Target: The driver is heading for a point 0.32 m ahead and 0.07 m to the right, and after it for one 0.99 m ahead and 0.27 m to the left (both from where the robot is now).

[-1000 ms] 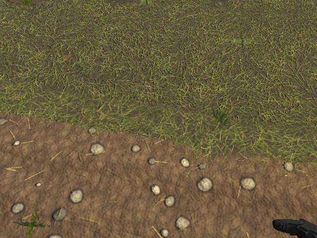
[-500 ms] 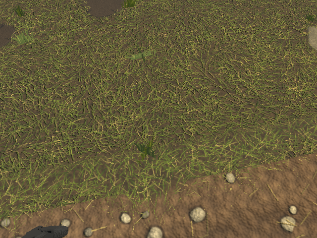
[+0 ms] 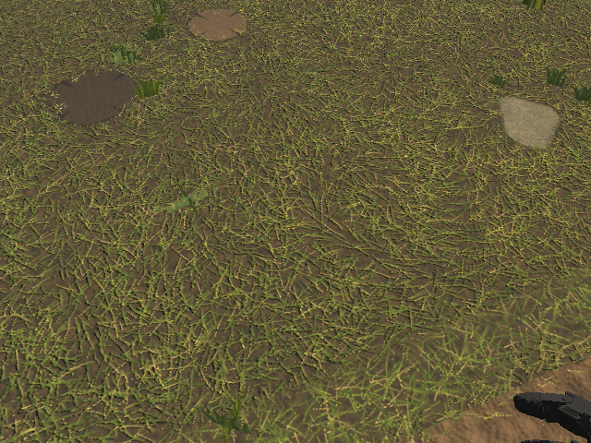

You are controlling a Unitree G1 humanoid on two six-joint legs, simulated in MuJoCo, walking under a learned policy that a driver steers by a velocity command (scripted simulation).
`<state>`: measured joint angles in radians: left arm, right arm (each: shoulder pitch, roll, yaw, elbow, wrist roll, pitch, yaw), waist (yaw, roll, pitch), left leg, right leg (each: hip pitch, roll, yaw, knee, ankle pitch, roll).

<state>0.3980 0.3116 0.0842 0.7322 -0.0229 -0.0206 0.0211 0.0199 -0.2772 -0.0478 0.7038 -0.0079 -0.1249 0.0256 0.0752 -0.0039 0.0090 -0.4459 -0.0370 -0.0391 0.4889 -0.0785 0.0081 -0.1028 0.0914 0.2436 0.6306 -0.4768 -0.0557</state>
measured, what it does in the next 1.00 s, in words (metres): walks ahead: right foot, then left foot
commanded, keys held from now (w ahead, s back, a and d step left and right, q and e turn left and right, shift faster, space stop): w+e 0.18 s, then e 0.04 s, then q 0.32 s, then w+q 0.46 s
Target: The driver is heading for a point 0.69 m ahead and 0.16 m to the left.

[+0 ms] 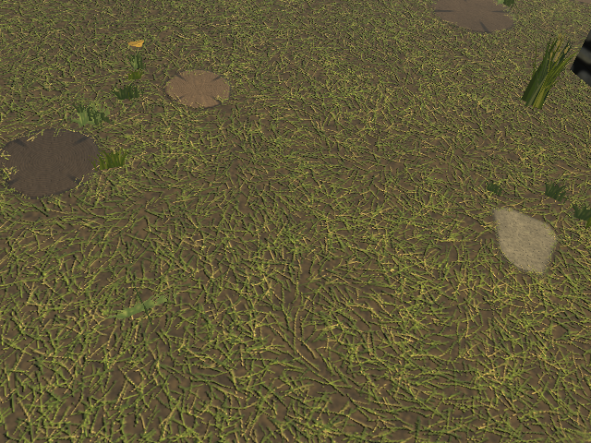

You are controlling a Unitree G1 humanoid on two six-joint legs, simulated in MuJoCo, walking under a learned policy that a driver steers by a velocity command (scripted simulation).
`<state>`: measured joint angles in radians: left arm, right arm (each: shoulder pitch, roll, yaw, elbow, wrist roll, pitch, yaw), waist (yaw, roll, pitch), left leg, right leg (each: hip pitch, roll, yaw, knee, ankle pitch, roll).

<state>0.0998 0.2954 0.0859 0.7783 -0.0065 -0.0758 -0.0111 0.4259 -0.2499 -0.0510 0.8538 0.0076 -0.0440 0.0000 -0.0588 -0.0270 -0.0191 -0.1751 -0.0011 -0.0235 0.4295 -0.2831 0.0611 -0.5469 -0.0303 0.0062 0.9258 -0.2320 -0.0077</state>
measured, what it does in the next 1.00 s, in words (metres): walks ahead, turning left: right foot, then left foot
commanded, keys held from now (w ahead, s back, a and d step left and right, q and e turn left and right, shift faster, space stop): w+q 0.86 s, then no key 0.14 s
